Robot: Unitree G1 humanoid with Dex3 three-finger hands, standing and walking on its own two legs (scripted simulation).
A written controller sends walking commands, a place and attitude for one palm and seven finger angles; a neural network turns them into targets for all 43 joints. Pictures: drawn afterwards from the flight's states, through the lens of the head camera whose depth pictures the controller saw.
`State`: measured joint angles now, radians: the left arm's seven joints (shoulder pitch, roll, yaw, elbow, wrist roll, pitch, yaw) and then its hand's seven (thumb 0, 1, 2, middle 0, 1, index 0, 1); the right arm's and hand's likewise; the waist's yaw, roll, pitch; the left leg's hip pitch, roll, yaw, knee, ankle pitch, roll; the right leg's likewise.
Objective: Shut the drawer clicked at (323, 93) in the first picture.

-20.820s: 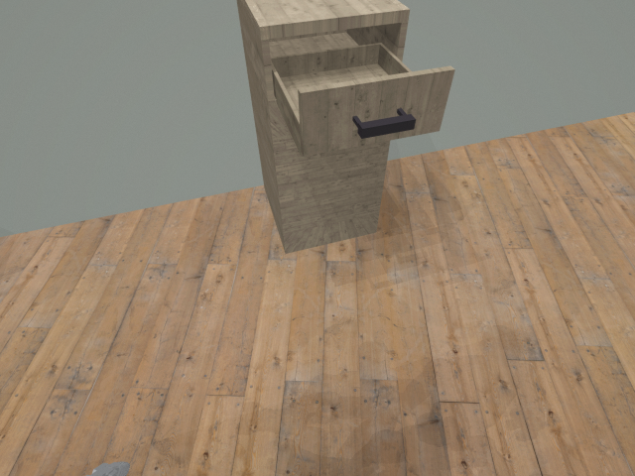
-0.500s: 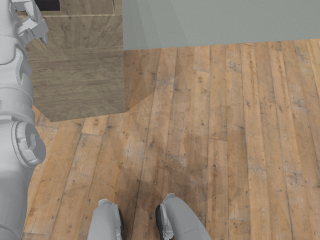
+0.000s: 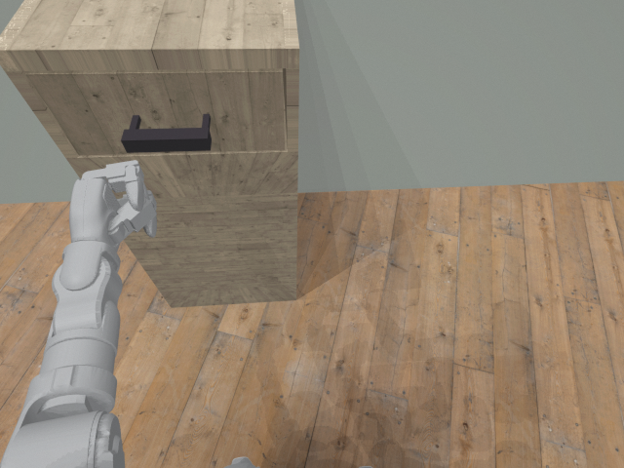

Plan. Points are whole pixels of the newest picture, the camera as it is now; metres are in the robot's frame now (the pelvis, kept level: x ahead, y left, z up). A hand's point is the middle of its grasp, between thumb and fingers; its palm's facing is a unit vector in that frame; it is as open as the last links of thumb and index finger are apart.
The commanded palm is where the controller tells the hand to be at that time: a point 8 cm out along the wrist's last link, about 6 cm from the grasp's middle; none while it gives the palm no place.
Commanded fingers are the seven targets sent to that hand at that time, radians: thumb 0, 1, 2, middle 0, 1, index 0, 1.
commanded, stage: draw the hand back to the body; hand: left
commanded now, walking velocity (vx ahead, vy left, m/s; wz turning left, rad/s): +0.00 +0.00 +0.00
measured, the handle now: (169, 130) +0.61 +0.21 +0.04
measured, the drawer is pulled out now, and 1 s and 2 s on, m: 0.00 0.00 0.00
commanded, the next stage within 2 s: step back with the hand held close in 1.06 s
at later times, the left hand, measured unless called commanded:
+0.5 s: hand (62, 302) +0.27 +0.22 +0.15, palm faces +0.30 -0.92 -0.26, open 3.3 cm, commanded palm +0.22 +0.26 +0.16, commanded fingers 0.00 0.90 0.90 -1.40 -1.60 -1.40 -1.60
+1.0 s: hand out of the picture +0.15 +0.23 +0.20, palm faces +0.43 -0.80 -0.42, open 3.2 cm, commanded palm +0.11 +0.27 +0.22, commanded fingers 0.00 0.90 0.90 -1.40 -1.60 -1.40 -1.60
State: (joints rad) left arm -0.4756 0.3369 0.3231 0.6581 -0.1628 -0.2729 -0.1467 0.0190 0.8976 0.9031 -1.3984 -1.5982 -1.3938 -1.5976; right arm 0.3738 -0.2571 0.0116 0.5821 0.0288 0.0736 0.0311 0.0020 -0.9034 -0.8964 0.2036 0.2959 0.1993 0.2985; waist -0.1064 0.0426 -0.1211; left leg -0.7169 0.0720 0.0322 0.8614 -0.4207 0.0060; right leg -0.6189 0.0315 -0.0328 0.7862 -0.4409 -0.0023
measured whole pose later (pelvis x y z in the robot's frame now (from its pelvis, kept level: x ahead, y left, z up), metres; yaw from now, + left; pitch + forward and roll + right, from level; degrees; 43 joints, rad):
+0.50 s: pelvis -0.01 -0.01 +0.04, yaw +2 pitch -1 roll +0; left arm 0.04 0.30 0.15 0.05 -0.07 -0.06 0.08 0.02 0.89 0.90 -1.40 -1.60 -1.40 -1.60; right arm 0.15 -0.24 0.06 0.58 0.03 0.02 -0.07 0.01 -0.90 -0.90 0.20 0.30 0.20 0.30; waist 0.03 0.05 0.00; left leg -0.23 0.03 0.04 0.49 -0.25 0.00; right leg -0.15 0.00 -0.03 0.47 -0.30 -0.01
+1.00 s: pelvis -0.01 -0.01 +0.04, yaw +2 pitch -5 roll -1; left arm 0.56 0.33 0.30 -0.46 -0.07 -0.12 0.09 0.02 0.89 0.90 -1.40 -1.60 -1.40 -1.60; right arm 0.19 -0.24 0.02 0.62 0.00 -0.07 -0.08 0.01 -0.90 -0.90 0.20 0.30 0.20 0.30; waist 0.07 0.09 0.02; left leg -0.11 0.04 0.04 0.42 -0.23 -0.01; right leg -0.02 0.01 -0.04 0.36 -0.26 -0.01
